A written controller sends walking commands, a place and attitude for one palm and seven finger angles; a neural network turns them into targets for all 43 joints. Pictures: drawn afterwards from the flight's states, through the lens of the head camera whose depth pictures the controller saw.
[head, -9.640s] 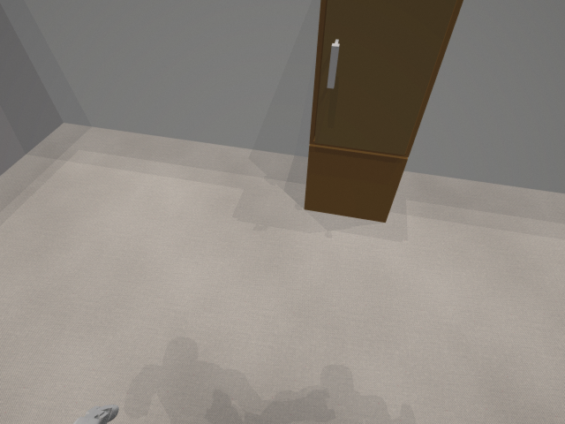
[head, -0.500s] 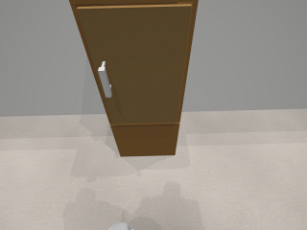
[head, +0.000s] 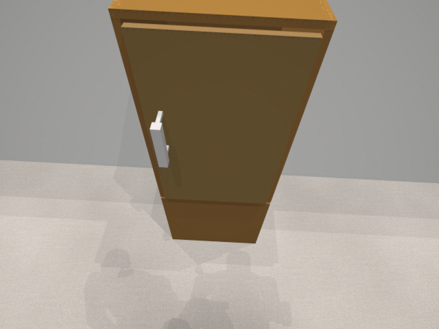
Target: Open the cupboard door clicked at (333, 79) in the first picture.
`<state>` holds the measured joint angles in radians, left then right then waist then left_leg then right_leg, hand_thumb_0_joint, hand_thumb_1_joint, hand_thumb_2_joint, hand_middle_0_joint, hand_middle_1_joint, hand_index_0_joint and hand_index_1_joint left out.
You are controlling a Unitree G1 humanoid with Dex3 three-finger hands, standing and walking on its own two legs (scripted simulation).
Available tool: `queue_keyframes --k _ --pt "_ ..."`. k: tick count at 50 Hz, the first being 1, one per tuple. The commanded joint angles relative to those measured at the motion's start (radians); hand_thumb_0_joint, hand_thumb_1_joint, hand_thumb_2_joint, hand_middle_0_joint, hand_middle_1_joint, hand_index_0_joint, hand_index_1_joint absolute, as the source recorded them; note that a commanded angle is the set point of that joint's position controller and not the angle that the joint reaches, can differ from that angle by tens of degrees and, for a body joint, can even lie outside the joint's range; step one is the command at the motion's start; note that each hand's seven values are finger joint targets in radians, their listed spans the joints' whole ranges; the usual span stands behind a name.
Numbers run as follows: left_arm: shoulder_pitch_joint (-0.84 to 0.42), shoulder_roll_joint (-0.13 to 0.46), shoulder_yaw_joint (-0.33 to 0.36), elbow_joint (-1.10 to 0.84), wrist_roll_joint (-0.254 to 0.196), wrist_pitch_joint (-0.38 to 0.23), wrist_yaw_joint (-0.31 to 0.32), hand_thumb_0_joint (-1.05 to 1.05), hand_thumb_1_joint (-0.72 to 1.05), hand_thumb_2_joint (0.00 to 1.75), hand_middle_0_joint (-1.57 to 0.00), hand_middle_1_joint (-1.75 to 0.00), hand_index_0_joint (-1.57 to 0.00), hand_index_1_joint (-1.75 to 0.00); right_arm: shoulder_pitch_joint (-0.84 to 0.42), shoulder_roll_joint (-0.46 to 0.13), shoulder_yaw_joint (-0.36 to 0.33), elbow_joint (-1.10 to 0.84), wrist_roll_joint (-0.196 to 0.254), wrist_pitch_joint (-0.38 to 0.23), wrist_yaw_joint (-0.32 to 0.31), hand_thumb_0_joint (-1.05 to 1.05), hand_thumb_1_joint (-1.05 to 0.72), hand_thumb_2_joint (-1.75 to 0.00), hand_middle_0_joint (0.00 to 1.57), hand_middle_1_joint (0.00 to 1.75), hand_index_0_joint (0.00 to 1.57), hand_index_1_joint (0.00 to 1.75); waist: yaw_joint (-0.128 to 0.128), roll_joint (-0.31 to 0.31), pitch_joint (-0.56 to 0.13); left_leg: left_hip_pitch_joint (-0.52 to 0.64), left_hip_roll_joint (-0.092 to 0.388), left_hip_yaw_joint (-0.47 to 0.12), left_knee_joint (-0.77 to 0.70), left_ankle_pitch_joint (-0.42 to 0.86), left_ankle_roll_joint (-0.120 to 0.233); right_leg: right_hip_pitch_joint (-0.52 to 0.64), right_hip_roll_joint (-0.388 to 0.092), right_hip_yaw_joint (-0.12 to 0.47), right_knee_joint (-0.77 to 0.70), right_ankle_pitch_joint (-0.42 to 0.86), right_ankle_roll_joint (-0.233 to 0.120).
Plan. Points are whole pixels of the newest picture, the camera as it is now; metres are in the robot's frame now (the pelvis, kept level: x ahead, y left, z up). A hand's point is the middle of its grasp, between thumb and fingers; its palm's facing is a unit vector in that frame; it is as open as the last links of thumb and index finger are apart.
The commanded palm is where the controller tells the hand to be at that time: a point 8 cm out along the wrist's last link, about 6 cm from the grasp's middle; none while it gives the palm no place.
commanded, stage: come to a stop and stand still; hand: left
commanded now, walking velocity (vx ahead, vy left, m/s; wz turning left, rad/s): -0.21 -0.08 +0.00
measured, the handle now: (162, 139) +0.52 +0.18 -0.01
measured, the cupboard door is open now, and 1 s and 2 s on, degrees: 0 0 0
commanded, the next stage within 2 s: look again from close up in 1.02 s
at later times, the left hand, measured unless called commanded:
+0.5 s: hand out of the picture +0.03 +0.11 -0.14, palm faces +0.09 -0.95 -0.30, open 7.3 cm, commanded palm none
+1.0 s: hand out of the picture -0.05 +0.16 -0.17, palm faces +0.05 -0.99 -0.16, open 7.4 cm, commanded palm none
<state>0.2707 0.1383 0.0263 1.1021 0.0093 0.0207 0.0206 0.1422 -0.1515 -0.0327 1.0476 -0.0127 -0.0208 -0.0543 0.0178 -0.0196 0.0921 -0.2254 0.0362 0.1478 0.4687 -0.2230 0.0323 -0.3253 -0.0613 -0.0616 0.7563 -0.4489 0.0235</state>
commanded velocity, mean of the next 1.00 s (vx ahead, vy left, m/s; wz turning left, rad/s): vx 0.04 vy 0.03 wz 0.00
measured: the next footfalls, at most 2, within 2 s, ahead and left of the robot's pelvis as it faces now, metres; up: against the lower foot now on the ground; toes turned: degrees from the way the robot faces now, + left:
right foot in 0.20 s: +0.06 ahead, -0.16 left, +0.00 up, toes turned -5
left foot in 0.80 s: -0.04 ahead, +0.08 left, +0.00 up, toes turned +1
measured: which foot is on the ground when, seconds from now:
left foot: down 0.00-0.20, up 0.22-0.78, down 0.80-1.00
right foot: up 0.00-0.18, down 0.20-0.80, up 0.82-1.00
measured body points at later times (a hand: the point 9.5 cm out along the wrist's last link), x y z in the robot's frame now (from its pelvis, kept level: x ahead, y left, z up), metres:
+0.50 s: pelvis -0.02 -0.08 +0.01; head +0.01 -0.13 +0.45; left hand +0.03 +0.16 -0.12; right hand +0.03 -0.33 -0.17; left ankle -0.08 +0.09 -0.65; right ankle +0.02 -0.16 -0.74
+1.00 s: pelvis -0.04 -0.03 +0.01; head -0.03 -0.01 +0.46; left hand -0.05 +0.21 -0.16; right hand -0.07 -0.24 -0.14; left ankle -0.08 +0.09 -0.74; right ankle -0.05 -0.15 -0.68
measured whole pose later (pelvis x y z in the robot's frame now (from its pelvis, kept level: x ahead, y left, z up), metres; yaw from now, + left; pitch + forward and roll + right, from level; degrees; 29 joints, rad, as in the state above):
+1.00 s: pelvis -0.04 -0.03 +0.01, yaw +0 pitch +1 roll +0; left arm 0.30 0.20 0.06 1.10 0.02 0.04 -0.01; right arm 0.37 -0.09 0.00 1.11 -0.02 -0.01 -0.04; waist 0.00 -0.06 -0.02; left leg -0.10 0.00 0.02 0.31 -0.23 0.00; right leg -0.43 -0.02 0.00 0.90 -0.30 0.04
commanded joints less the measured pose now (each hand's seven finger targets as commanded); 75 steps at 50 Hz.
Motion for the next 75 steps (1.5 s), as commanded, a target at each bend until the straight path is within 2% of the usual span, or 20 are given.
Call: queue_keyframes --k 1,8,10,11,24,33,37,39,40,43,48,54,56,57,59,60,62,66,72,75 --pt "0.072 0.089 0.036 -0.063 0.010 0.017 0.012 0.00 0.90 0.90 -0.20 -0.30 -0.20 -0.30 0.080 -0.198 -0.055 -0.026 -0.006 0.026 -0.005 0.00 -0.90 -0.90 0.20 0.30 0.20 0.30 -0.026 0.150 -0.152 0.170 0.331 -0.199 -0.078 0.843 0.154 -0.076 0.002 0.026 0.137 -0.015 -0.001" --pt "0.123 0.123 0.047 -0.085 0.016 -0.005 0.008 0.00 0.90 0.90 -0.20 -0.30 -0.20 -0.30 -0.004 -0.167 -0.064 -0.062 -0.007 0.048 0.023 0.00 -0.90 -0.90 0.20 0.30 0.20 0.30 0.032 0.108 -0.137 -0.028 0.181 -0.100 0.074 0.246 0.018 0.155 -0.018 0.017 -0.277 0.361 -0.007" --pt "0.081 0.257 0.055 -0.116 0.024 -0.026 0.014 0.00 0.90 0.90 -0.20 -0.30 -0.20 -0.30 0.035 -0.072 -0.048 -0.090 0.008 0.060 0.034 0.00 -0.90 -0.90 0.20 0.30 0.20 0.30 0.023 -0.267 -0.126 -0.154 -0.022 -0.079 0.375 -0.374 -0.058 0.116 -0.334 0.367 -0.433 0.747 -0.154" --pt "0.062 0.260 0.050 -0.125 0.019 -0.024 0.013 0.00 0.90 0.90 -0.20 -0.30 -0.20 -0.30 0.046 -0.091 -0.053 -0.079 0.006 0.073 0.035 0.00 -0.90 -0.90 0.20 0.30 0.20 0.30 0.022 -0.167 -0.137 -0.116 -0.011 -0.156 0.478 -0.390 -0.050 0.052 -0.351 0.331 -0.454 0.634 -0.208" --pt "0.062 0.220 0.061 -0.129 0.015 -0.029 0.030 0.00 0.90 0.90 -0.20 -0.30 -0.20 -0.30 0.046 -0.138 -0.049 -0.068 -0.011 0.089 0.057 0.00 -0.90 -0.90 0.20 0.30 0.20 0.30 0.048 -0.131 -0.128 -0.290 -0.008 -0.202 0.587 -0.143 -0.104 0.265 -0.276 0.271 -0.472 0.431 -0.159" --pt "0.018 0.244 0.063 -0.124 0.031 -0.018 0.011 0.00 0.90 0.90 -0.20 -0.30 -0.20 -0.30 0.103 -0.107 -0.031 -0.058 0.001 0.063 0.064 0.00 -0.90 -0.90 0.20 0.30 0.20 0.30 0.029 -0.220 -0.090 -0.068 -0.026 -0.105 0.230 -0.215 -0.066 0.088 -0.211 0.268 -0.605 -0.024 -0.147" --pt "-0.034 0.209 0.054 -0.102 0.013 -0.007 0.010 0.00 0.90 0.90 -0.20 -0.30 -0.20 -0.30 0.300 -0.080 -0.015 0.019 0.002 0.030 0.047 0.00 -0.90 -0.90 0.20 0.30 0.20 0.30 -0.058 -0.123 -0.121 0.235 -0.040 -0.079 -0.116 -0.057 -0.043 -0.074 -0.115 0.169 -0.524 -0.093 -0.061" --pt "0.007 0.090 0.028 -0.104 -0.004 -0.003 0.001 0.00 0.90 0.90 -0.20 -0.30 -0.20 -0.30 0.278 -0.179 -0.030 0.002 -0.015 0.014 0.032 0.00 -0.90 -0.90 0.20 0.30 0.20 0.30 -0.051 0.288 -0.036 0.103 0.239 -0.460 -0.363 -0.428 0.023 -0.190 0.029 0.020 -0.185 -0.018 -0.006" --pt "-0.009 0.087 0.027 -0.106 0.003 0.001 0.001 0.00 0.90 0.90 -0.20 -0.30 -0.20 -0.30 0.199 -0.207 -0.029 -0.033 -0.015 0.022 0.024 0.00 -0.90 -0.90 0.20 0.30 0.20 0.30 -0.034 0.294 0.069 -0.089 0.323 -0.554 -0.453 -0.549 0.071 -0.176 0.037 0.032 -0.082 0.002 -0.008" --pt "0.037 0.104 0.040 -0.049 0.021 0.008 -0.018 0.00 0.90 0.90 -0.20 -0.30 -0.20 -0.30 0.110 -0.156 -0.007 -0.030 -0.014 0.006 0.013 0.00 -0.90 -0.90 0.20 0.30 0.20 0.30 0.019 0.230 0.062 -0.139 0.230 -0.431 -0.427 -0.388 0.044 -0.123 0.032 0.082 0.125 0.115 -0.001" --pt "0.005 0.107 0.037 -0.049 0.017 -0.008 -0.028 0.00 0.90 0.90 -0.20 -0.30 -0.20 -0.30 0.246 -0.123 -0.005 0.015 -0.007 -0.011 0.001 0.00 -0.90 -0.90 0.20 0.30 0.20 0.30 -0.028 0.127 0.033 0.110 0.204 -0.331 -0.325 -0.006 0.074 -0.250 0.024 0.070 0.176 0.154 0.021" --pt "-0.064 0.058 0.014 -0.071 -0.003 -0.024 -0.017 0.00 0.90 0.90 -0.20 -0.30 -0.20 -0.30 0.300 -0.113 -0.008 0.064 -0.017 -0.009 -0.004 0.00 -0.90 -0.90 0.20 0.30 0.20 0.30 -0.057 0.209 -0.047 0.188 0.210 -0.288 -0.150 0.521 0.114 -0.058 0.032 0.010 -0.152 0.033 0.007" --pt "0.086 0.096 0.003 0.037 0.008 -0.048 0.029 0.00 0.90 0.90 -0.20 -0.30 -0.20 -0.30 0.162 -0.165 -0.012 0.033 0.006 -0.020 0.018 0.00 -0.90 -0.90 0.20 0.30 0.20 0.30 0.031 0.218 -0.089 -0.027 0.172 -0.168 0.088 0.412 0.014 0.152 -0.046 0.097 -0.240 0.343 -0.056" --pt "0.149 0.147 0.014 0.002 0.006 -0.057 0.022 0.00 0.90 0.90 -0.20 -0.30 -0.20 -0.30 0.143 -0.048 0.008 -0.033 -0.005 -0.015 0.028 0.00 -0.90 -0.90 0.20 0.30 0.20 0.30 0.045 0.032 -0.049 -0.143 0.040 -0.129 0.124 -0.055 -0.019 0.129 -0.081 0.206 -0.369 0.295 -0.073" --pt "0.074 0.167 0.008 -0.008 0.012 -0.079 0.019 0.00 0.90 0.90 -0.20 -0.30 -0.20 -0.30 0.239 0.010 0.022 -0.024 -0.011 -0.011 0.032 0.00 -0.90 -0.90 0.20 0.30 0.20 0.30 -0.023 -0.119 -0.121 -0.091 0.001 -0.106 0.191 -0.230 -0.034 0.161 -0.205 0.241 -0.398 0.479 -0.150" --pt "0.059 0.154 0.006 -0.020 0.018 -0.078 0.021 0.00 0.90 0.90 -0.20 -0.30 -0.20 -0.30 0.258 0.018 0.019 -0.021 -0.008 -0.019 0.037 0.00 -0.90 -0.90 0.20 0.30 0.20 0.30 -0.034 -0.066 -0.162 -0.079 -0.024 -0.096 0.145 -0.184 -0.041 0.242 -0.142 0.169 -0.302 0.776 -0.144" --pt "0.069 0.122 0.007 0.001 0.000 -0.087 0.038 0.00 0.90 0.90 -0.20 -0.30 -0.20 -0.30 0.291 -0.039 0.014 0.011 0.003 -0.022 0.029 0.00 -0.90 -0.90 0.20 0.30 0.20 0.30 -0.040 -0.267 -0.289 -0.066 0.015 -0.135 0.074 0.028 -0.030 0.412 -0.108 0.109 -0.174 1.120 -0.110" --pt "0.018 0.119 0.010 -0.030 -0.005 -0.066 0.034 0.00 0.90 0.90 -0.20 -0.30 -0.20 -0.30 0.278 -0.064 0.013 0.032 -0.008 -0.016 0.013 0.00 -0.90 -0.90 0.20 0.30 0.20 0.30 -0.033 0.171 -0.150 0.067 0.071 -0.150 0.071 0.504 -0.023 0.191 -0.037 0.069 -0.144 0.679 -0.078" --pt "0.044 0.127 0.011 -0.024 0.003 -0.059 0.030 0.00 0.90 0.90 -0.20 -0.30 -0.20 -0.30 0.241 -0.059 0.012 0.012 -0.002 0.004 0.009 0.00 -0.90 -0.90 0.20 0.30 0.20 0.30 -0.039 -0.077 -0.068 0.023 0.039 -0.132 0.057 0.163 -0.033 0.178 -0.070 0.102 -0.231 0.800 -0.083" --pt "0.036 0.128 0.014 -0.041 0.003 -0.056 0.029 0.00 0.90 0.90 -0.20 -0.30 -0.20 -0.30 0.236 -0.071 0.011 0.021 -0.006 0.002 0.009 0.00 -0.90 -0.90 0.20 0.30 0.20 0.30 -0.037 -0.013 -0.076 0.057 0.048 -0.138 0.030 0.241 -0.031 0.175 -0.052 0.093 -0.222 0.738 -0.080"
